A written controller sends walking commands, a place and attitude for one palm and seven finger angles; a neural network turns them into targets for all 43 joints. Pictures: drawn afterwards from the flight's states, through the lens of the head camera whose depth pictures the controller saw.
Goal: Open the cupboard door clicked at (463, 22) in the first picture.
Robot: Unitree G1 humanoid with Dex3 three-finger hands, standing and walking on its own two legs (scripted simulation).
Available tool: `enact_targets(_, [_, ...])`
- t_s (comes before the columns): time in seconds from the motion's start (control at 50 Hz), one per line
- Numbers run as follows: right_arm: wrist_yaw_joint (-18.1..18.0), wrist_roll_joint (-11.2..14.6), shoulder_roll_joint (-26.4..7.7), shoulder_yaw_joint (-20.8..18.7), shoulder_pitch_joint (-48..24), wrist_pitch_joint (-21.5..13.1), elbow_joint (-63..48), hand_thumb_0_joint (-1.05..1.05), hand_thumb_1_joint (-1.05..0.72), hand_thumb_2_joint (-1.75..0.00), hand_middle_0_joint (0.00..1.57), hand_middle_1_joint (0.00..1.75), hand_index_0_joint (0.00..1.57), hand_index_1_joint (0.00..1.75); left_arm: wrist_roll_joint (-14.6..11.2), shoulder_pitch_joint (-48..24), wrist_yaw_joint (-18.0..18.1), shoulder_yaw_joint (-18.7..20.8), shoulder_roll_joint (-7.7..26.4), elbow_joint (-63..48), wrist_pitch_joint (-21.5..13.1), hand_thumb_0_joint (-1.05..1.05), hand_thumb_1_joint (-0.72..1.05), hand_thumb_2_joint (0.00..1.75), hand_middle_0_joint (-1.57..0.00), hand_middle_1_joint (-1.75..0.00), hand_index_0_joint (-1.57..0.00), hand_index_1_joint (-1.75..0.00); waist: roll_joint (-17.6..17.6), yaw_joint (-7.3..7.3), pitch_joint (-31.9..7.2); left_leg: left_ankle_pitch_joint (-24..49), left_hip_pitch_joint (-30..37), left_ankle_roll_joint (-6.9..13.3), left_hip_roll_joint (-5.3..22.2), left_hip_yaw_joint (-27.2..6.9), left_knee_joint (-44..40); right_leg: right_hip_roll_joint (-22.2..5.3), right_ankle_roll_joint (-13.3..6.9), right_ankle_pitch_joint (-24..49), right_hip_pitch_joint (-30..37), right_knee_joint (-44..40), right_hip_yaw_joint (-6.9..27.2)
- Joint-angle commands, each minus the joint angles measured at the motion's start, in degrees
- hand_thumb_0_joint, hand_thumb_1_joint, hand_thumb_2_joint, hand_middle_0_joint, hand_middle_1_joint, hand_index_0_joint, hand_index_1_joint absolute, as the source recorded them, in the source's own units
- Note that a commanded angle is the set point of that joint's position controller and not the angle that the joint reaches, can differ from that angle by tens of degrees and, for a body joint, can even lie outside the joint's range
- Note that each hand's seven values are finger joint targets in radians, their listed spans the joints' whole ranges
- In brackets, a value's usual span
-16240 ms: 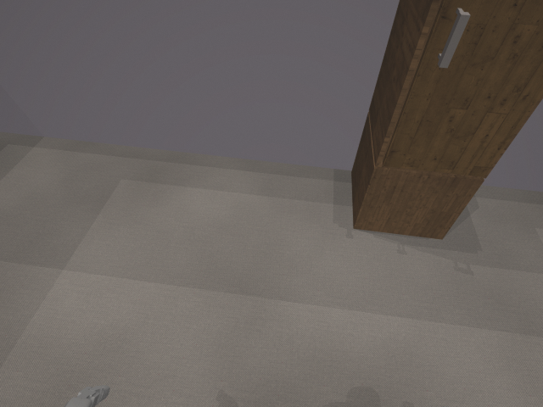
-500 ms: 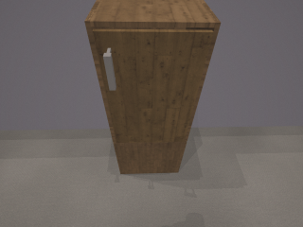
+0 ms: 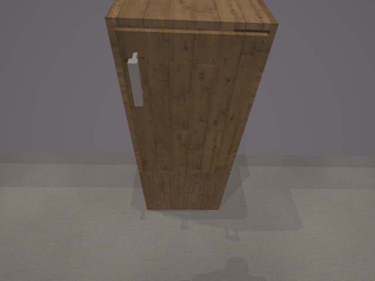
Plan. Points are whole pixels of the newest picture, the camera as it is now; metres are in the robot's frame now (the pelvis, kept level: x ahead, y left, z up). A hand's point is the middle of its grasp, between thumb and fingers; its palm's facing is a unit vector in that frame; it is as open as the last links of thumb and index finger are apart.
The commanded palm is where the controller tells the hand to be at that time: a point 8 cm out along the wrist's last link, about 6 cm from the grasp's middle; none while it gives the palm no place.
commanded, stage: look again from close up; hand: left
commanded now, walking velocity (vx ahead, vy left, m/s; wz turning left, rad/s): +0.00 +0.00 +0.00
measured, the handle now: (137, 79) +0.57 +0.17 +0.13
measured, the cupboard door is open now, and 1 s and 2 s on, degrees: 0 0 0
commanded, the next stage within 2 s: raise the hand with hooked fingers in 0.50 s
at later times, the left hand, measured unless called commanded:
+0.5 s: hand out of the picture +0.05 +0.18 -0.18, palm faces +0.00 -0.98 -0.21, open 7.4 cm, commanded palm none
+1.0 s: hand (111, 259) +0.17 +0.17 -0.04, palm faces +0.07 -1.00 +0.00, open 8.5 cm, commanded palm +0.15 +0.24 -0.02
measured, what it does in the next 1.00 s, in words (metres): lowers itself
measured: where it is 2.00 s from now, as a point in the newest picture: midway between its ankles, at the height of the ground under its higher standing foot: outside the picture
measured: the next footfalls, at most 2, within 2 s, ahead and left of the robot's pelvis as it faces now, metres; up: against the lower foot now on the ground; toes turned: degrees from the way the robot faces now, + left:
none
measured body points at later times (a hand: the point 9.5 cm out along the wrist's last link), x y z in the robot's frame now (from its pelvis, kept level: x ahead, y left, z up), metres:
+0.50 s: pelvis +0.03 +0.00 -0.01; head +0.04 +0.00 +0.44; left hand +0.05 +0.23 -0.16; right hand +0.05 -0.23 -0.16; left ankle +0.05 +0.09 -0.74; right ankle -0.04 -0.11 -0.74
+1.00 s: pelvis -0.01 -0.04 -0.06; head +0.02 -0.03 +0.39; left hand +0.16 +0.22 -0.03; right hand +0.22 -0.28 -0.10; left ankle +0.05 +0.09 -0.74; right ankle -0.04 -0.12 -0.74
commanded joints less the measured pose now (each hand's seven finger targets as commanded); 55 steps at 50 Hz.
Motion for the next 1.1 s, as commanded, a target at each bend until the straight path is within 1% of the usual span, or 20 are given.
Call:
enact_targets(0.0, [1.07, -0.67, -6.07, -1.25, 2.46, -0.91, -6.18, 0.0, -0.9, -0.9, 0.2, 0.3, 0.2, 0.3, 0.43, 1.0, 0.69, 1.11, 8.33, -4.57, -1.85, 0.0, 0.9, 0.9, -0.2, -0.3, -0.2, -0.3, 4.59, -2.41, 5.43, -12.11, -1.12, -1.52, 3.88, -7.33, 3.5, -6.98, -3.84, -14.14, -14.62, -5.91, 7.46])
enact_targets(0.06, [0.98, -0.72, -6.14, -0.86, 4.22, -1.73, -6.95, 0.0, -0.9, -0.9, 0.2, 0.3, 0.2, 0.3, 0.01, 2.42, 0.37, 1.14, 7.09, -4.54, -2.21, 0.0, 0.9, 0.9, -0.2, -0.3, -0.2, -0.3, 7.72, -1.25, -1.24, -7.69, -0.67, 0.22, 5.41, -10.35, 0.66, -4.2, -3.88, -4.97, -8.61, 0.61, 3.83])
enact_targets(0.1, [0.71, -0.48, -6.93, -0.72, 3.22, -2.14, -7.7, 0.0, -0.9, -0.9, 0.2, 0.3, 0.2, 0.3, -0.08, 2.79, 0.27, 0.81, 5.71, -4.08, -2.18, 0.0, 0.9, 0.9, -0.2, -0.3, -0.2, -0.3, 1.97, -0.37, -0.93, -4.66, -1.36, 1.09, 6.13, -11.1, 0.13, -3.79, -3.49, -2.08, -6.99, 1.12, 3.54])
enact_targets(0.22, [0.56, -0.29, -8.31, -0.53, 2.33, -2.45, -7.07, 0.0, -0.9, -0.9, 0.2, 0.3, 0.2, 0.3, -0.17, 0.93, 0.28, 0.66, 6.63, -4.69, -1.71, 0.0, 0.9, 0.9, -0.2, -0.3, -0.2, -0.3, -2.02, 0.14, 3.99, -0.01, -0.88, 1.18, 5.91, -9.73, -0.92, -4.6, -2.57, 0.95, -7.71, -0.1, 3.94])
enact_targets(0.52, [0.22, -0.19, -10.89, -0.6, -1.98, -2.73, -5.73, 0.0, -0.9, -0.9, 0.2, 0.3, 0.2, 0.3, -0.26, -1.8, -0.03, 1.2, 11.02, -5.73, -1.1, 0.0, 0.9, 0.9, -0.2, -0.3, -0.2, -0.3, 1.25, 0.54, -0.28, 8.64, 5.39, 0.74, 6.39, -7.64, -0.4, -5.71, -1.9, 8.87, -4.33, -1.03, 4.89])
enact_targets(0.56, [0.14, -0.13, -11.3, -0.59, -2.5, -2.81, -5.64, 0.0, -0.9, -0.9, 0.2, 0.3, 0.2, 0.3, -0.18, -1.98, -0.02, 1.33, 11.72, -5.76, -1.21, 0.0, 0.9, 0.9, -0.2, -0.3, -0.2, -0.3, 0.84, 0.55, -0.88, 10.91, 5.64, 0.75, 6.45, -7.42, 0.27, -5.87, -1.86, 11.73, -3.3, -0.98, 4.87])
enact_targets(0.58, [0.3, 0.23, -11.36, -0.61, -5.06, -2.6, -9.46, 0.0, -0.9, -0.9, 0.2, 0.3, 0.2, 0.3, 0.56, 1.45, 2.01, 0.87, 9.84, -4.99, -1.75, 0.0, 0.9, 0.9, -0.2, -0.3, -0.2, -0.3, -0.21, 1.38, 3.1, 16.24, 3.38, -0.51, 7.31, -7.05, 10.61, -7.75, -0.59, 25.14, -7.48, -3.33, 8.56])
enact_targets(0.6, [-1.04, 2.64, -20.66, -3.67, -2.39, -10.6, -28.3, 0.0, -0.9, -0.9, 0.2, 0.3, 0.2, 0.3, -9.87, -40.3, 2.45, 12.98, 27.18, -95.46, -13.05, 0.0, 0.88, 0.89, -0.2, -0.32, -0.2, -0.32, 10.43, -5.08, -27.16, 23.02, 19.94, -1.0, 1.52, -7.82, 3.93, -2.57, -2.1, 26.99, -6.69, 3.84, 0.39])
enact_targets(0.62, [-2.86, 2.11, -14.5, -0.34, -5.83, -16.73, -25.59, 0.0, -0.9, -0.9, 0.2, 0.3, 0.2, 0.3, -5.85, -12.43, 3.81, 10.23, 21.48, -82.49, -10.65, 0.0, 0.85, 0.88, -0.2, -0.33, -0.2, -0.33, 22.01, 0.93, -26.26, 30.44, 30.74, -1.81, 5.75, -10.06, -0.1, -0.04, -2.28, 11.17, -11.04, 11.33, -0.93])
enact_targets(0.64, [-3.58, 2.38, -13.99, -1.11, -6.05, -17.91, -21.99, 0.0, -0.9, -0.9, 0.2, 0.3, 0.2, 0.3, -6.65, -10.14, 6.34, 8.2, 18.47, -79.3, -7.86, 0.0, 0.83, 0.87, -0.21, -0.34, -0.21, -0.34, 19.27, 0.24, -24.14, 25.96, 23.18, -4.44, 5.12, -9.71, -0.18, -0.34, -1.67, 2.15, -11.67, 12.89, -1.86])
enact_targets(0.66, [-2.64, 3.21, -11.21, -0.98, -4.12, -17.41, -21.42, 0.0, -0.9, -0.9, 0.2, 0.3, 0.2, 0.3, -8.23, 8.2, 5.45, -1.52, 1.6, -62.95, -2.2, 0.0, 0.81, 0.86, -0.21, -0.36, -0.21, -0.36, 12.43, -1.76, -12.99, 20.95, 18.27, -3.2, 5.34, -10.06, -1.5, -0.06, -0.93, -0.96, -16.52, 12.8, -2.36])
enact_targets(0.68, [-1.94, 2.99, -14.06, -2.31, -5.35, -17.2, -26.12, 0.0, -0.9, -0.9, 0.2, 0.3, 0.2, 0.3, -10.36, -3.65, 4.62, 2.33, 5.74, -73.9, -4.08, 0.0, 0.78, 0.85, -0.21, -0.37, -0.21, -0.37, 8.65, -1.64, -7.24, 14.24, 11.07, -2.69, 4.92, -10.16, -0.16, -0.67, -0.73, -0.95, -16.27, 10.01, -2.52])
enact_targets(0.7, [-2.01, 2.39, -15.07, -3.2, -6.54, -17.26, -27.47, 0.0, -0.9, -0.9, 0.2, 0.3, 0.2, 0.3, -9.72, -3.45, 3.44, 4.67, 8.12, -72.88, -6.41, 0.0, 0.76, 0.84, -0.21, -0.39, -0.21, -0.39, 3.3, -2.59, -4.84, 4.78, 6.48, -2.18, 3.76, -9.47, 2.68, -0.07, -0.95, -1.01, -18.33, 6.96, -3.23])
enact_targets(0.74, [-1.95, 1.8, -15.22, -3.64, -7.88, -16.67, -29.81, 0.0, -0.9, -0.9, 0.2, 0.3, 0.2, 0.3, -10.51, 5.59, -0.01, 8.25, 7.8, -60.85, -12.25, 0.0, 0.71, 0.82, -0.21, -0.42, -0.21, -0.42, -6.56, -0.84, 1.88, -3.1, -3.98, -2.04, 1.43, -7.76, 7.63, 0.37, -0.84, -1.59, -21.43, 5.24, -3.99])
enact_targets(0.82, [0.35, 0.67, -15.79, -5.31, -11.12, -15.18, -34.12, 0.0, -0.9, -0.9, 0.2, 0.3, 0.2, 0.3, -14.32, 15.94, -14.54, 10.75, 5.99, -54.02, -27.18, 0.0, 0.62, 0.78, -0.22, -0.48, -0.22, -0.48, -16.08, 3.28, -7.61, 3.42, -15.45, -2.86, 0.55, -5.68, 19.96, 0.94, -0.61, 11.26, -26.89, 19.48, -3.82])
enact_targets(0.88, [0.8, 2.05, -16.51, -5.66, -12.72, -15.03, -39.86, 0.0, -0.9, -0.9, 0.2, 0.3, 0.2, 0.3, -17.46, 12.81, -22.98, 17.06, 13.1, -56.17, -29.25, 0.0, 0.55, 0.75, -0.22, -0.53, -0.22, -0.53, -2.75, 4.82, -14.46, 1.16, -16.65, -2.63, -0.98, -3.41, 23.54, -0.65, -0.89, 12.3, -24.17, 21.69, 0.0])
enact_targets(0.96, [-1.56, 2.26, -15.08, -4.66, -11.4, -14.33, -43.75, 0.0, -0.9, -0.9, 0.2, 0.3, 0.2, 0.3, -20.67, -4.85, -21.75, 23.07, 20.51, -75.3, -27.54, 0.0, 0.46, 0.71, -0.23, -0.58, -0.23, -0.58, 5.36, 2.64, -21.24, -4.26, -16.56, -1.42, -0.82, -3.49, 26.47, -1.53, 1.15, 2.88, -24.25, 18.06, 7.15])
enact_targets(1.02, [-2.85, 1.79, -13.55, -3.68, -8.13, -14.83, -41.55, 0.0, -0.9, -0.9, 0.2, 0.3, 0.2, 0.3, -19.94, -13.71, -17.63, 20.8, 19.41, -85.14, -32.61, 0.0, 0.39, 0.68, -0.24, -0.63, -0.24, -0.63, 9.45, -0.93, -19.26, -5.24, -13.15, -0.6, 0.88, -5.42, 27.31, -0.47, 0.38, -1.97, -28.8, 17.21, 6.76])
enact_targets(1.04, [-3.28, 1.56, -13.98, -3.27, -7.33, -15.11, -40.82, 0.0, -0.9, -0.9, 0.2, 0.3, 0.2, 0.3, -19.59, -17.49, -17.43, 18.98, 19.58, -86.83, -33.91, 0.0, 0.36, 0.67, -0.24, -0.64, -0.24, -0.64, 7.92, -2.72, -17.49, -6.63, -14.21, -0.37, 1.37, -6.21, 28.35, -0.13, 0.47, -4.05, -30.85, 17.09, 7.35])
enact_targets(1.08, [-4.02, 1.9, -14.49, -2.79, -7.22, -16.25, -39.0, 0.0, -0.9, -0.9, 0.2, 0.3, 0.2, 0.3, -19.57, -15.45, -18.7, 15.78, 17.92, -83.93, -35.32, 0.0, 0.32, 0.65, -0.24, -0.68, -0.24, -0.68, 8.42, -3.83, -13.66, -8.49, -15.06, -0.22, 1.72, -6.7, 28.78, -0.2, 0.24, -7.0, -32.39, 15.61, 8.08])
